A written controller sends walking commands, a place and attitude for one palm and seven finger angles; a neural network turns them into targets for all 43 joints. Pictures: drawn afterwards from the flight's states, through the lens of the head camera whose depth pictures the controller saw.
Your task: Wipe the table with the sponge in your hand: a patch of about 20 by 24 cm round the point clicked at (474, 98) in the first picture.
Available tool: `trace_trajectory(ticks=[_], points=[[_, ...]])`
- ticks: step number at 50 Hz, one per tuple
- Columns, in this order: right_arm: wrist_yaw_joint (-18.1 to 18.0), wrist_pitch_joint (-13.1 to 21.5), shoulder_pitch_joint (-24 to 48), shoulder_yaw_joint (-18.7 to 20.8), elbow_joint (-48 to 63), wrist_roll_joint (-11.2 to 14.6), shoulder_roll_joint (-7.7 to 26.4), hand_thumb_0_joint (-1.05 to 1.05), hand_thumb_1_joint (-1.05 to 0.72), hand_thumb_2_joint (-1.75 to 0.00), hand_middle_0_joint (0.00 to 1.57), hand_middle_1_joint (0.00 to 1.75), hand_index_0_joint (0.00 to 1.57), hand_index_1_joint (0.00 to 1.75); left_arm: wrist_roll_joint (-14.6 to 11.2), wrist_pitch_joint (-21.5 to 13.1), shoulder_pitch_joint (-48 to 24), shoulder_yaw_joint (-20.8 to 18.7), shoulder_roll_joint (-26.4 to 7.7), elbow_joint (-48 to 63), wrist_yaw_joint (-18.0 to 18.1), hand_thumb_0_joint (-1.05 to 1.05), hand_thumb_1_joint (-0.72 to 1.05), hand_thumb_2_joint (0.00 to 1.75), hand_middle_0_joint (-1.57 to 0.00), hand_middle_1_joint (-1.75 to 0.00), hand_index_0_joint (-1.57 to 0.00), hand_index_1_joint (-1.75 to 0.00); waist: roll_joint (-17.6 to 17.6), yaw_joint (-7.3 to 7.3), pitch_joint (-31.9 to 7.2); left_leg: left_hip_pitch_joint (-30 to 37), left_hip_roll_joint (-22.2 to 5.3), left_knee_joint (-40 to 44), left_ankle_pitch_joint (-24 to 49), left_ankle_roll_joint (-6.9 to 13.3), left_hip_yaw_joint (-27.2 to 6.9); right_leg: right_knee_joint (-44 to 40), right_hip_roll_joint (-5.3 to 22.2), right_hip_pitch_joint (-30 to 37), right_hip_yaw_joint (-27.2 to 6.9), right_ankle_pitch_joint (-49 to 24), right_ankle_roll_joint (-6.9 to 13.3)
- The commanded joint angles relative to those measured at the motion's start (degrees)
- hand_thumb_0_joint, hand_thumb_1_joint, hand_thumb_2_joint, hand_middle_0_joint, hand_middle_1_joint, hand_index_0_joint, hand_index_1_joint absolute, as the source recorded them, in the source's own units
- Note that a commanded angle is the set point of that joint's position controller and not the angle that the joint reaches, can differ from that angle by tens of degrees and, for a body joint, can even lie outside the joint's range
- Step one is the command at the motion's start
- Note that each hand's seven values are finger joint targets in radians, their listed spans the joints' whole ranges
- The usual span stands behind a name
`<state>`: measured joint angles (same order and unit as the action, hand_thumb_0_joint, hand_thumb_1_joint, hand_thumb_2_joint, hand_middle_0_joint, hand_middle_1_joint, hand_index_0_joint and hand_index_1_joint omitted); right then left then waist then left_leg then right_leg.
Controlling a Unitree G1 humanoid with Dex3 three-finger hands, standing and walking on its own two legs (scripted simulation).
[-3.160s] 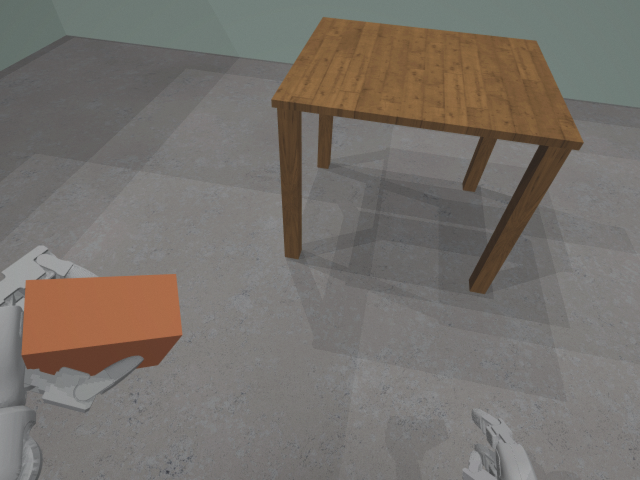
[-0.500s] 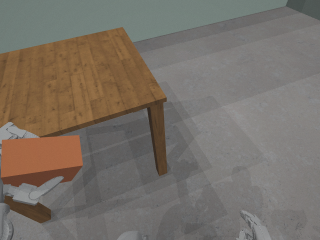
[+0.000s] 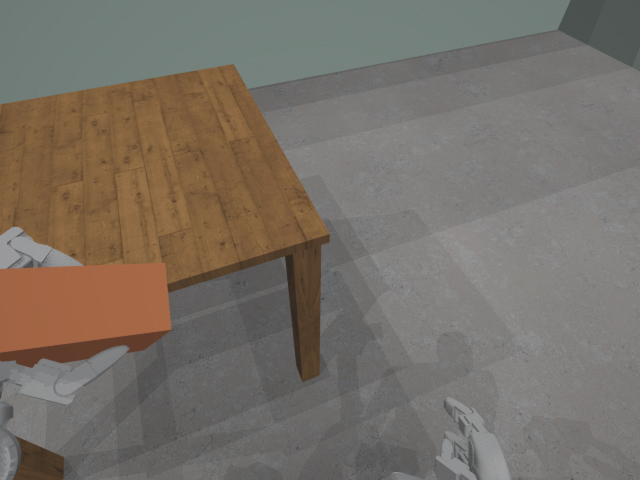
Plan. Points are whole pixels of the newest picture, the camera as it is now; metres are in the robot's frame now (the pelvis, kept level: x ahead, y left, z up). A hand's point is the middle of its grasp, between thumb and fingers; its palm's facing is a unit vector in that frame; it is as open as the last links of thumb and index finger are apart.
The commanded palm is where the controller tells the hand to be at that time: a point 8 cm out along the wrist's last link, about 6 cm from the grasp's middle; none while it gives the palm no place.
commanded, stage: take the last steps up to it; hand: left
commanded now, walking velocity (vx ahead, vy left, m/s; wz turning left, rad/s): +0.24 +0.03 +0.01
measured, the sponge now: (108, 315) +0.23 +0.21 +0.16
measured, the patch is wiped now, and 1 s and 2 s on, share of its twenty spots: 0.00 0.00 0.00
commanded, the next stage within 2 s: come to a stop and stand still in 0.46 s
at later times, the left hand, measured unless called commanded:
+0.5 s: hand (138, 246) +0.30 +0.20 +0.18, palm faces +0.39 -0.80 -0.46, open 9.9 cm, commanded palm +0.24 +0.25 +0.18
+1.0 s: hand (175, 232) +0.32 +0.18 +0.17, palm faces +0.41 -0.80 -0.45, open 9.9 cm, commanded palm +0.27 +0.22 +0.18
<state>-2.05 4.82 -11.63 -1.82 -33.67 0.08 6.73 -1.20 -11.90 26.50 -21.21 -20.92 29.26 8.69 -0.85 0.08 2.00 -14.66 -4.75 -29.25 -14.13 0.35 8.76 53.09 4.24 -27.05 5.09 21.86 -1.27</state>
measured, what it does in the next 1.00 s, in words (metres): walks ahead: right foot, then left foot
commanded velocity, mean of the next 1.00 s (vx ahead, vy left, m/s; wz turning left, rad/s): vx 0.06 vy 0.04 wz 0.02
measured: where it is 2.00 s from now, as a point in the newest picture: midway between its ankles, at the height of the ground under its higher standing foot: outside the picture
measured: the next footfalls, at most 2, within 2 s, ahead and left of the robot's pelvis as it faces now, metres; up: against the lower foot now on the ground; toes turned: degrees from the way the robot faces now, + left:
right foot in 0.12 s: +0.11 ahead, -0.13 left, +0.00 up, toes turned -9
left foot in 0.54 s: +0.18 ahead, +0.09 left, +0.00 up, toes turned +9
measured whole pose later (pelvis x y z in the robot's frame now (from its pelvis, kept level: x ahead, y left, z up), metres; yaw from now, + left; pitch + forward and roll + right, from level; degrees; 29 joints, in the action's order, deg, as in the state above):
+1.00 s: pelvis +0.11 -0.06 +0.00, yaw +0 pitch -1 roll +0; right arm -2.0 3.8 -10.3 -1.7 -34.9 0.0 10.7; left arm -1.9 -9.2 27.2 -19.0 -19.7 27.8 8.8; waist -3.1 0.9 3.0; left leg -19.3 -2.9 -42.8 -23.0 -1.9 2.0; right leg 29.2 -1.0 -15.7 5.7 13.1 4.0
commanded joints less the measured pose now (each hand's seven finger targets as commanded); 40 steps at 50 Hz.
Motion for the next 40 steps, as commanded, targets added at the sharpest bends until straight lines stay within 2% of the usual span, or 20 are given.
trace_trajectory(ticks=[1, 4, 5, 6, 7, 8, 9, 10, 12, 14, 20, 22, 25, 26, 27, 28, 29, 31, 34, 40], points=[[-1.43, 3.06, 3.4, 4.26, 6.76, 0.09, 10.9, 0.0, -0.9, -0.9, 0.2, 0.3, 0.2, 0.3, -0.44, -3.22, -2.88, -5.66, -8.71, 11.61, 0.73, 0.0, 0.1, 1.3, -1.2, -1.6, -1.2, -1.6, -10.78, -0.09, -6.34, 1.02, -12.39, 11.11, 4.95, 7.82, -8.08, -12.68, -1.5, 7.6, 4.14, -2.12, -0.95], [-2.14, 2.49, 4.1, 4.08, 6.28, 0.21, 10.42, 0.0, -0.9, -0.9, 0.2, 0.3, 0.2, 0.3, 0.02, -2.71, -5.45, -6.16, -9.35, 9.21, 1.24, 0.0, 0.1, 1.3, -1.2, -1.6, -1.2, -1.6, -7.13, 0.45, -7.39, -2.68, -9.48, 2.3, -5.5, 4.73, -5.15, -23.64, -2.48, 17.76, 5.38, -5.0, -0.5], [-2.13, 2.26, 3.59, 4.07, 5.92, 0.22, 9.85, 0.0, -0.9, -0.9, 0.2, 0.3, 0.2, 0.3, 0.45, -2.62, -6.88, -6.02, -9.67, 8.83, 1.36, 0.0, 0.1, 1.3, -1.2, -1.6, -1.2, -1.6, -0.94, 0.27, -7.92, -5.41, -6.2, -7.41, -7.93, 3.3, -2.75, -28.82, 1.28, 20.65, -0.68, -4.48, 1.44], [-2.04, 1.71, 3.53, 3.9, 6.14, 0.24, 8.43, 0.0, -0.9, -0.9, 0.2, 0.3, 0.2, 0.3, 0.93, -2.33, -7.6, -6.92, -11.75, 7.72, 1.59, 0.0, 0.1, 1.3, -1.2, -1.6, -1.2, -1.6, 14.58, 0.13, -8.58, -15.77, 0.45, -23.24, -14.68, 0.83, 0.86, -34.87, 13.13, 25.33, -21.14, -4.25, 6.9], [-2.05, 2.31, 6.55, 3.44, 7.24, 0.17, 8.77, 0.0, -0.9, -0.9, 0.2, 0.3, 0.2, 0.3, 0.35, -1.76, -8.87, -7.31, -12.2, 7.27, 1.76, 0.0, 0.1, 1.3, -1.2, -1.6, -1.2, -1.6, 19.11, 1.51, -6.78, -22.84, 3.38, -35.23, -20.14, -0.14, -4.12, -39.15, 21.17, 24.78, -34.54, -7.2, 12.08], [-1.75, 2.76, 5.78, 4.08, 5.81, -0.03, 9.83, 0.0, -0.9, -0.9, 0.2, 0.3, 0.2, 0.3, -0.14, -2.18, -12.0, -6.35, -11.62, 8.03, 1.4, 0.0, 0.1, 1.3, -1.2, -1.6, -1.2, -1.6, 16.17, 0.34, -6.03, -22.38, 1.36, -40.56, -15.52, -0.69, -9.28, -40.61, 21.27, 21.74, -32.65, -2.09, 11.85], [-1.62, 2.67, 5.12, 4.36, 5.08, 0.12, 10.08, 0.0, -0.9, -0.9, 0.2, 0.3, 0.2, 0.3, -0.17, -2.62, -9.08, -6.41, -11.17, 5.69, 1.03, 0.0, 0.1, 1.3, -1.2, -1.6, -1.2, -1.6, 13.17, 0.01, -4.37, -23.24, 0.15, -42.35, -11.54, -1.22, -10.15, -39.9, 19.67, 20.81, -30.01, -4.54, 12.02], [-1.33, 1.84, 4.89, 3.75, 4.5, -0.1, 9.73, 0.0, -0.9, -0.9, 0.2, 0.3, 0.2, 0.3, 0.1, -3.04, -6.16, -6.82, -10.77, 5.25, 0.93, 0.0, 0.1, 1.3, -1.2, -1.6, -1.2, -1.6, 9.25, -0.14, -5.19, -23.48, -0.42, -42.37, -8.8, -1.81, -9.79, -37.48, 17.67, 22.27, -23.12, -11.73, 11.73], [-1.37, 0.31, 6.36, 3.46, 4.49, 0.02, 9.49, 0.0, -0.9, -0.9, 0.2, 0.3, 0.2, 0.3, 0.41, -4.05, -5.59, -6.92, -10.71, 6.89, 0.66, 0.0, 0.1, 1.3, -1.2, -1.6, -1.2, -1.6, 6.24, -0.09, -6.19, -20.73, -0.58, -37.97, -6.7, -2.01, -8.5, -35.01, 14.83, 20.96, -13.09, -23.16, 10.05], [-1.43, 0.08, 6.17, 3.84, 5.13, -0.26, 9.85, 0.0, -0.9, -0.9, 0.2, 0.3, 0.2, 0.3, 0.34, -4.89, -3.13, -7.06, -10.48, 7.97, 0.89, 0.0, 0.1, 1.3, -1.2, -1.6, -1.2, -1.6, 6.84, -0.43, -7.39, -18.24, -0.44, -29.97, -4.93, -1.98, -6.43, -34.24, 13.59, 22.5, -7.93, -31.44, 9.23], [-1.25, 0.45, 4.93, 4.88, 8.61, -0.51, 9.67, 0.0, -0.9, -0.9, 0.2, 0.3, 0.2, 0.3, -0.33, -5.18, 3.16, -8.86, -11.09, 14.16, 2.39, 0.0, 0.1, 1.3, -1.2, -1.6, -1.2, -1.6, 7.02, 1.71, -10.8, -12.69, 1.66, -9.98, -4.27, -0.87, -1.23, -31.09, 13.58, 29.33, -7.76, -38.69, 10.0], [-1.3, 0.34, 3.79, 5.31, 8.96, -0.28, 10.19, 0.0, -0.9, -0.9, 0.2, 0.3, 0.2, 0.3, -0.55, -4.65, 3.05, -8.36, -10.61, 15.0, 2.6, 0.0, 0.1, 1.3, -1.2, -1.6, -1.2, -1.6, 6.3, 0.91, -10.81, -8.62, 1.59, -5.24, -2.27, -0.75, -1.53, -29.57, 13.88, 27.56, -7.97, -35.4, 9.45], [-2.09, -0.11, 2.47, 5.77, 8.96, -0.23, 10.71, 0.0, -0.9, -0.9, 0.2, 0.3, 0.2, 0.3, -0.58, -4.41, -0.04, -7.54, -10.36, 14.18, 2.86, 0.0, 0.1, 1.3, -1.2, -1.6, -1.2, -1.6, 2.99, -0.41, -10.73, 3.74, 2.35, 4.01, 5.8, -0.18, -0.65, -23.65, 9.47, 20.31, -5.28, -24.65, 5.9], [-2.42, -0.19, 2.15, 6.17, 9.05, 0.0, 11.71, 0.0, -0.9, -0.9, 0.2, 0.3, 0.2, 0.3, -0.67, -4.56, -1.72, -6.85, -10.05, 14.19, 2.77, 0.0, 0.1, 1.3, -1.2, -1.6, -1.2, -1.6, -1.3, -0.84, -10.87, 8.23, -0.83, 6.19, 7.15, 1.59, -5.01, -17.83, 6.8, 15.94, -3.91, -19.41, 4.25], [-2.52, -0.31, 2.65, 6.51, 9.39, 0.34, 12.95, 0.0, -0.9, -0.9, 0.2, 0.3, 0.2, 0.3, -0.79, -4.62, -1.78, -6.4, -9.72, 13.59, 2.57, 0.0, 0.1, 1.3, -1.2, -1.6, -1.2, -1.6, -11.93, -0.33, -9.96, 13.59, -10.0, 7.21, 12.94, 5.76, -16.92, -9.3, 0.94, 5.12, -0.45, -2.95, 1.56], [-2.18, -0.03, 2.65, 5.84, 9.87, 0.66, 12.2, 0.0, -0.9, -0.9, 0.2, 0.3, 0.2, 0.3, -0.64, -5.04, -3.03, -5.57, -9.64, 13.68, 2.41, 0.0, 0.1, 1.3, -1.2, -1.6, -1.2, -1.6, -14.1, 0.19, -9.32, 13.89, -17.02, 10.37, 20.34, 10.64, -27.11, -0.28, -2.38, -0.56, -0.13, 14.57, 0.81], [-2.29, 0.5, 3.74, 4.83, 8.9, -0.4, 11.43, 0.0, -0.9, -0.9, 0.2, 0.3, 0.2, 0.3, -0.32, -4.96, -3.45, -6.77, -11.54, 10.59, 2.15, 0.0, 0.1, 1.3, -1.2, -1.6, -1.2, -1.6, -13.42, -0.23, -6.67, 10.04, -19.1, 13.03, 19.59, 11.66, -30.02, 6.02, -1.8, -2.26, -2.84, 14.06, 0.9], [-1.78, 0.81, 2.7, 4.74, 7.56, -0.43, 11.47, 0.0, -0.9, -0.9, 0.2, 0.3, 0.2, 0.3, -0.26, -4.25, -6.22, -4.77, -10.06, 10.44, 1.61, 0.0, 0.1, 1.3, -1.2, -1.6, -1.2, -1.6, -8.55, -0.34, -4.73, 6.9, -16.57, 10.98, 25.45, 10.55, -23.37, 4.09, -0.51, -1.24, -4.44, 7.73, 0.34], [-0.84, 2.16, 2.2, 4.5, 7.41, -0.24, 11.24, 0.0, -0.9, -0.9, 0.2, 0.3, 0.2, 0.3, -0.41, -3.16, -4.14, -2.63, -8.03, 14.23, 0.94, 0.0, 0.1, 1.3, -1.2, -1.6, -1.2, -1.6, -10.62, 0.06, -9.12, 10.95, -11.2, 7.13, 36.57, 6.19, -11.13, -5.9, -2.34, 3.55, -1.61, 0.28, -0.27], [-0.54, 3.68, 2.79, 3.15, 7.83, -0.64, 10.74, 0.0, -0.9, -0.9, 0.2, 0.3, 0.2, 0.3, -1.16, -1.52, -2.09, -4.73, -9.5, 15.21, 1.03, 0.0, 0.1, 1.3, -1.2, -1.6, -1.2, -1.6, -11.84, -0.36, -8.4, 5.95, -12.35, 8.52, 29.35, 4.06, -9.89, -19.96, -4.04, 12.76, 0.2, -3.38, -0.36]])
